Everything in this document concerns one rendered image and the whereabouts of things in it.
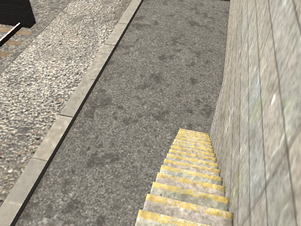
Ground stairs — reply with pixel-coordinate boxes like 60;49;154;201
135;128;234;226

